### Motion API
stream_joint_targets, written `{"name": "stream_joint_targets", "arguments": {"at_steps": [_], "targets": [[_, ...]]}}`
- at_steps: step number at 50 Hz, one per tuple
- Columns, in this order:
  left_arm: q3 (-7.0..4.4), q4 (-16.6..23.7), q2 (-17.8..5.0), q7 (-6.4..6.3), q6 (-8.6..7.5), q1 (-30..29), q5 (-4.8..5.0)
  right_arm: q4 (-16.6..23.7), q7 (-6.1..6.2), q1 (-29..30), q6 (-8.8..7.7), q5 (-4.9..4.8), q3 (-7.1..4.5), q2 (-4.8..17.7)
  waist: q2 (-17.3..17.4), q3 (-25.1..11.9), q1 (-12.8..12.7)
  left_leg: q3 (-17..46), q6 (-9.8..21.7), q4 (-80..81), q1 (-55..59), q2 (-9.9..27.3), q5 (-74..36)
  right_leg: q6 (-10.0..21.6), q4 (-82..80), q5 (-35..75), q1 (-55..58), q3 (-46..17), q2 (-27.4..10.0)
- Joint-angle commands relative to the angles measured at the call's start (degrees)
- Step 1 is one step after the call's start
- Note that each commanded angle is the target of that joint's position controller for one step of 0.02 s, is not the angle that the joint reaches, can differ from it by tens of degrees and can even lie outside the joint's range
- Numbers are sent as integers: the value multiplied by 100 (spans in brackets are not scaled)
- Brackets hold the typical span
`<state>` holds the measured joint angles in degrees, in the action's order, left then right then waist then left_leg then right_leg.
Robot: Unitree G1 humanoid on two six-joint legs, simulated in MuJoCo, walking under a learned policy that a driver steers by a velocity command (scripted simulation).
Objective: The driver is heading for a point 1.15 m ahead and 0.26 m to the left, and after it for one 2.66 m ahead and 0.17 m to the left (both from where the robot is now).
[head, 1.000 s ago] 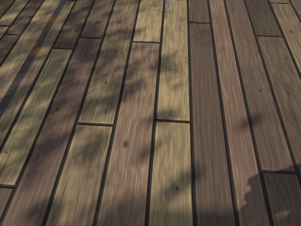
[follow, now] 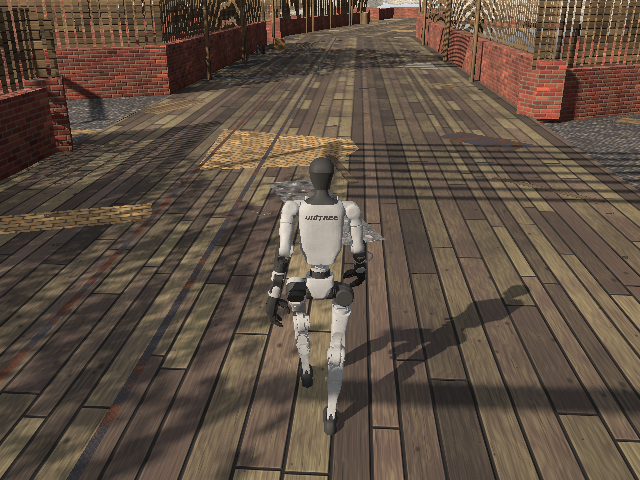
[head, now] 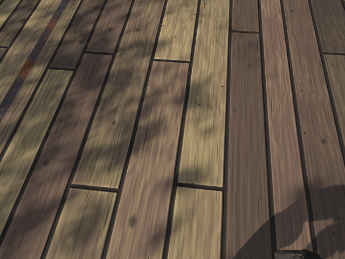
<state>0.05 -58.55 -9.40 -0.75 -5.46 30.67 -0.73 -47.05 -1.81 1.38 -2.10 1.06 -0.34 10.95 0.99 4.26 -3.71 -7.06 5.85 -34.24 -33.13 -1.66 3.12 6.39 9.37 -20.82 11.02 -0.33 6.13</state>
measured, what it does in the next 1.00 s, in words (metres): walks ahead: left foot, then right foot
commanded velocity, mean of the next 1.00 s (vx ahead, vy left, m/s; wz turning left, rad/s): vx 0.50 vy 0.00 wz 0.10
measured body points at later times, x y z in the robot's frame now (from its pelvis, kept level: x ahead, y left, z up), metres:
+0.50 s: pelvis +0.27 -0.01 +0.01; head +0.30 -0.01 +0.46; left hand +0.47 +0.20 -0.10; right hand +0.18 -0.23 -0.13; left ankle +0.16 +0.05 -0.73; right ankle +0.45 -0.14 -0.69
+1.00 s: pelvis +0.55 -0.05 +0.02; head +0.57 -0.05 +0.46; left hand +0.46 +0.18 -0.13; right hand +0.70 -0.26 -0.12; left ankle +0.69 +0.10 -0.67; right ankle +0.47 -0.11 -0.73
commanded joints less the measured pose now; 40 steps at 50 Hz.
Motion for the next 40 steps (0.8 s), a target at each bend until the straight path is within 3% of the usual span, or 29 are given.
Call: {"name": "stream_joint_targets", "arguments": {"at_steps": [1,2,3,4,5,6,7,9,11,13,18,21,24,27,28,29,30,31,32,33,34,35,37,40], "targets": [[-202,142,-1042,-100,-18,-114,-58,-207,148,-1353,-106,-23,-265,809,-661,-624,946,49,338,280,1847,-378,391,-73,2074,7463,-420,-282,-1653],[-222,176,-1121,-77,8,-306,-28,-475,209,-2211,-151,13,-337,913,-567,-981,1365,272,501,697,2976,-154,218,-65,3210,6678,-987,-188,-1528],[-158,342,-897,-27,-11,-346,-1,-608,284,-3037,-157,139,-464,1326,33,-1596,1591,1636,843,768,4181,1095,1068,-10,4998,4334,-2026,43,-1126],[-76,319,-270,40,38,499,96,-580,228,-2813,-139,224,-495,1490,1043,-1870,857,4528,1783,1217,5315,2561,1202,-178,7073,-1016,-4239,94,-48],[-206,334,-886,23,49,-17,-53,-563,145,-2399,-125,-60,-471,1179,89,-1308,917,4571,1664,1880,4568,2264,2128,7,7101,-478,-4699,-415,-346],[-244,530,-940,62,16,-534,-47,-477,119,-1807,-143,-98,-396,901,87,-500,662,3743,1472,2212,3667,2104,2265,33,6774,107,-4788,-371,-615],[-248,561,-890,85,9,-763,-64,-485,90,-1597,-194,-66,-334,618,-186,-109,515,3246,1290,2445,2973,1870,1699,20,6461,339,-4565,-335,-776],[-216,510,-630,149,141,-643,-141,-668,129,-1699,-302,-38,-229,347,-129,-20,185,2400,944,2628,2257,1439,795,-118,5976,485,-3998,-309,-993],[-196,527,-463,208,233,-699,-153,-855,142,-2017,-407,-58,-233,450,-35,-14,116,1958,892,2721,2086,1305,132,-240,5673,585,-3949,-162,-1067],[-204,700,-505,236,287,-1184,-149,-971,139,-2241,-442,-68,-259,628,46,108,150,1633,830,2872,2078,1193,-75,-343,5290,982,-4321,-16,-1200],[-170,1101,-525,255,301,-2508,-67,-1138,138,-2836,-416,-86,-198,616,155,199,508,1146,455,2811,2561,927,-1164,-499,3822,2067,-4766,316,-1195],[-128,1245,-483,255,298,-3072,-39,-1252,182,-3195,-404,-60,-170,625,258,182,712,1071,376,2683,3075,962,-1545,-480,3131,2313,-4752,446,-1041],[-124,1391,-530,242,268,-3507,-41,-1353,235,-3423,-370,8,-160,663,299,211,827,1117,487,2425,3769,1175,-1959,-385,2693,2033,-4862,480,-910],[-167,1422,-629,218,195,-3390,-43,-1396,293,-3270,-349,50,-186,769,340,160,598,1062,493,1932,4115,1381,-3008,-140,2282,1377,-4390,503,-726],[-210,1299,-697,183,165,-2992,-50,-1392,305,-3159,-347,47,-200,821,385,-30,402,994,419,1500,4076,1370,-3770,-33,2142,1143,-3796,562,-548],[-278,1043,-797,137,121,-2234,-60,-1398,298,-3072,-332,33,-210,865,350,-399,84,898,343,694,3980,1274,-4204,103,1857,1164,-2922,622,-365],[-379,708,-1004,75,60,-1213,-138,-1350,285,-2967,-334,-9,-193,839,216,-937,-336,727,236,-448,3277,1071,-3555,300,1676,1377,-1508,402,-562],[-531,559,-1557,2,25,-277,-301,-1107,248,-3052,-358,-144,-98,504,-505,-1748,-529,435,60,-2330,1672,635,-1337,734,1641,860,221,-1359,-2056],[-598,524,-1774,72,89,-226,-241,-1173,228,-3644,-339,-227,-102,283,-1321,-2262,-263,511,-59,-4001,145,-318,2834,1458,984,992,988,-3741,-3203],[-546,521,-1414,122,137,-678,-24,-1145,244,-3130,-311,-76,-244,759,-507,-1539,-130,1057,27,-4230,-303,66,2359,1261,747,546,335,-3392,-2825],[-457,613,-1081,143,113,-1277,15,-990,216,-2688,-335,-64,-237,658,-375,-748,77,1052,30,-3980,-346,285,1799,1041,501,698,-584,-2486,-2649],[-393,643,-810,158,63,-1581,-18,-969,200,-2489,-323,-61,-230,534,-206,-413,232,1041,19,-3667,-123,463,1478,802,264,1090,-1224,-1888,-2380],[-288,492,-485,107,-15,-1557,-22,-1025,124,-2604,-160,61,-228,341,-367,-211,503,1034,-82,-3293,362,599,1270,454,8,1612,-1923,-1033,-2010],[-308,265,-641,79,-148,-1119,9,-922,40,-2412,-7,71,-257,248,-427,-118,604,949,-138,-3147,158,607,927,340,-151,2287,-2015,-403,-1910]]}}
Keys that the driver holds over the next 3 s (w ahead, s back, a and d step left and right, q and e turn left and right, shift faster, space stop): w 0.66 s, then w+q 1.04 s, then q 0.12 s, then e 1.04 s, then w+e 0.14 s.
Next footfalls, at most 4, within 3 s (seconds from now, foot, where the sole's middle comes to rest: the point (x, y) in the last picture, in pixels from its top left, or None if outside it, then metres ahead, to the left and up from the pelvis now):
0.06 left None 0.20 0.06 -0.76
0.60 right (225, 241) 0.51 -0.11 -0.76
1.16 left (180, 178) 0.76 0.07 -0.76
1.70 right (185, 111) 1.13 0.06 -0.76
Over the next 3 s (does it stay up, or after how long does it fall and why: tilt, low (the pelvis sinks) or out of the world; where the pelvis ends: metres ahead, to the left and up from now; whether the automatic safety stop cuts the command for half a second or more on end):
stays up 1.03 0.12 0.01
